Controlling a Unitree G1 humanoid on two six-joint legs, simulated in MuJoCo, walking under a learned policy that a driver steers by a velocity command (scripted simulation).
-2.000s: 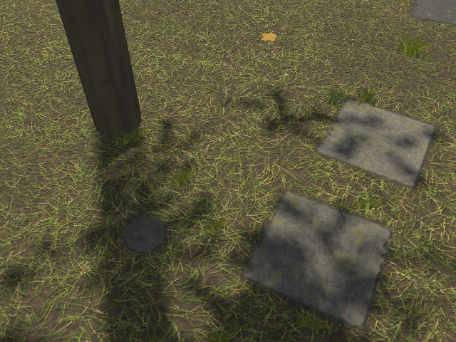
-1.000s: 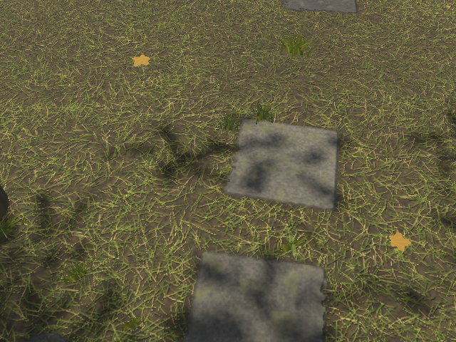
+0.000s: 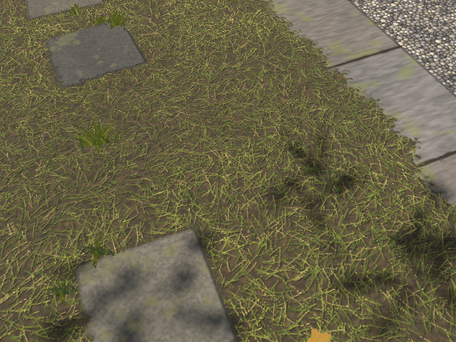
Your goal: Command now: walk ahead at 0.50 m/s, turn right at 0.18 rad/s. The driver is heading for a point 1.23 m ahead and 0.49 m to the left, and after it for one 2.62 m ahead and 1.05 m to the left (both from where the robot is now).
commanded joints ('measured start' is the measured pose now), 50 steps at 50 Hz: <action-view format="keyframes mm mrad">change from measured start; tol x32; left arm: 1 22 112 32 -45 6 -30 5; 50 11 82 19 52 12 -55 22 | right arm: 1 21 -93 -25 -63 -10 3 -2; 14 -297 -49 -2 -165 -9 -1 34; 21 209 -216 -68 -50 -19 3 25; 50 54 -99 -48 -122 4 44 -20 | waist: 1 -6 -79 -110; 16 59 -100 13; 21 -93 264 -466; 25 -22 53 -84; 43 37 82 -78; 46 94 -362 -393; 50 42 -146 -67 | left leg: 1 -177 72 -58 -50 84 -5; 16 -178 -25 -13 -680 361 38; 19 302 -42 6 -675 375 120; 21 840 306 -744 -854 116 343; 27 255 136 -294 -1018 239 233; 41 321 121 -268 -918 281 178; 44 198 12 -216 -565 311 106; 46 -316 -127 -118 -1 -229 24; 50 -305 23 -121 6 52 13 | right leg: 1 212 -284 318 -288 249 -214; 18 396 -262 120 -55 590 -71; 22 -411 -45 177 844 -360 45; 43 80 -86 78 -73 121 56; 46 723 -504 782 -174 -173 -186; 50 307 -346 333 -274 -45 -89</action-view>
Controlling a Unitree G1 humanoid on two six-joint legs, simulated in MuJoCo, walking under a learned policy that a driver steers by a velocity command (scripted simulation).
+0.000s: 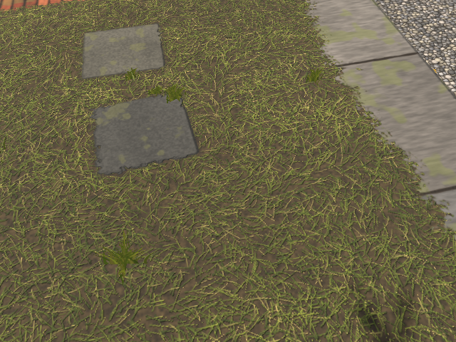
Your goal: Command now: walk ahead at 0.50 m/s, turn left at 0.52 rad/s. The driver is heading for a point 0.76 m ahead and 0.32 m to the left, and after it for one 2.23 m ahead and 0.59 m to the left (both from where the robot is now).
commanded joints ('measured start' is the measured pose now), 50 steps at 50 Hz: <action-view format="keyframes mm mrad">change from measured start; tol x32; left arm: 1 57 99 28 -9 6 -5 5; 50 55 114 32 -37 6 3 3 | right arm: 1 -33 -74 -28 -100 0 3 5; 50 -63 -122 -41 -218 -12 18 -5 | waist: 1 38 -180 -15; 18 -3 -131 -19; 21 -10 263 -277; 50 62 -134 -7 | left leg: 1 -287 119 -41 42 110 -9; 15 -260 83 99 -476 344 29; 19 195 -71 197 -571 270 132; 22 801 321 -743 -848 -23 383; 29 224 160 -266 -916 481 281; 41 279 137 -332 -771 322 175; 44 200 45 -285 -470 382 106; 46 -325 -82 -109 88 -195 4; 50 -330 74 -70 91 59 -9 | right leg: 1 252 -267 273 -295 -7 -148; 14 368 -287 -101 -326 256 -128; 19 351 -245 -203 173 797 -56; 21 -339 8 -83 820 -410 50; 22 -439 4 123 907 -415 31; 35 -197 -28 90 131 262 81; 43 48 10 97 -62 122 -6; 46 737 -433 853 -161 -258 -267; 50 291 -277 399 -255 -121 -159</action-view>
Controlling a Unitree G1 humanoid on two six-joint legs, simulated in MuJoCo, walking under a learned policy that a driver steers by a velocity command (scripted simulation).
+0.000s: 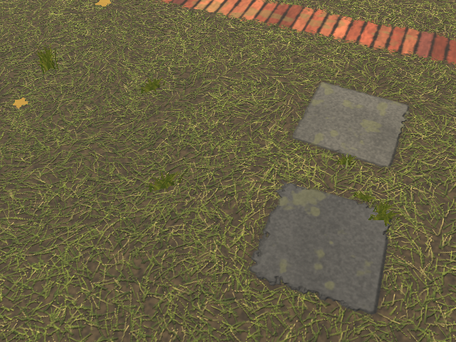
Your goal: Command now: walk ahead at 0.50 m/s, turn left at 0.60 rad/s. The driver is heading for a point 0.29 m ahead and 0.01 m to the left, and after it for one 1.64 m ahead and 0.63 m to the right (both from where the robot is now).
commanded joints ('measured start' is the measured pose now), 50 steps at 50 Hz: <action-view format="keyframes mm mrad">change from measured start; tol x32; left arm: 1 58 96 24 -21 7 2 11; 50 102 148 46 -68 -17 41 -11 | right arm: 1 -53 -104 -34 -107 -1 -8 7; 50 -165 -129 -27 -27 -30 -125 2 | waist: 1 42 -152 -1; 16 61 -130 36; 20 -70 247 -413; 30 35 32 14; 50 40 -74 -98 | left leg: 1 -302 136 -24 30 97 -6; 16 -98 71 99 -654 328 6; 20 825 477 -492 -751 253 262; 27 269 319 -46 -1011 362 183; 39 419 337 274 -1005 504 119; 43 429 296 352 -593 1032 57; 46 -345 -11 56 228 -194 -70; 50 -294 149 6 1 83 -19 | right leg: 1 242 -289 319 -296 -68 -145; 18 258 -225 60 0 491 -92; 20 -282 -19 32 632 -390 12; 22 -438 -92 126 778 -329 5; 34 -298 -159 75 305 197 32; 43 46 13 -104 94 10 -117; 46 749 -368 905 -201 -243 -426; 50 330 -237 480 -232 83 -279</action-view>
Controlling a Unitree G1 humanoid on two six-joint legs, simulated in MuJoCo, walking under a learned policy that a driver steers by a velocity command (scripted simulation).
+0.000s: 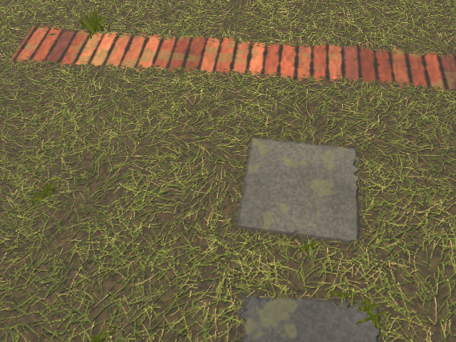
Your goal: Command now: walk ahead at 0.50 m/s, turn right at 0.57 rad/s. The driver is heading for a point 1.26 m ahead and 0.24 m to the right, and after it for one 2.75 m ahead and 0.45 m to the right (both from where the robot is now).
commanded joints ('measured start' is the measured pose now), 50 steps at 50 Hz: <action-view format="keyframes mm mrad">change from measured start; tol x32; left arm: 1 20 111 27 -79 17 -23 15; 50 62 104 17 -125 16 -18 10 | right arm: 1 -22 -140 -35 -92 -23 -25 -3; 50 -5 -147 -11 -26 2 -10 18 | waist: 1 -3 -58 -145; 18 -52 -119 -176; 20 -28 372 -397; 40 -73 50 6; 46 99 -219 -509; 50 26 -66 -134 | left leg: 1 -274 67 -83 -65 96 13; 17 38 -58 -46 -772 368 24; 21 658 355 -754 -918 -170 248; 33 300 192 11 -1058 478 196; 43 415 211 203 -690 1091 118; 44 263 176 224 -476 990 86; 46 -311 -59 13 132 -184 11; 50 -312 102 -37 -20 88 29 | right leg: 1 321 -267 441 -321 149 -204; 16 277 -215 439 -185 100 -94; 22 -390 -81 190 723 -272 76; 43 101 -28 -80 -14 41 -36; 46 863 -456 820 -210 -56 -322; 50 365 -303 354 -306 150 -171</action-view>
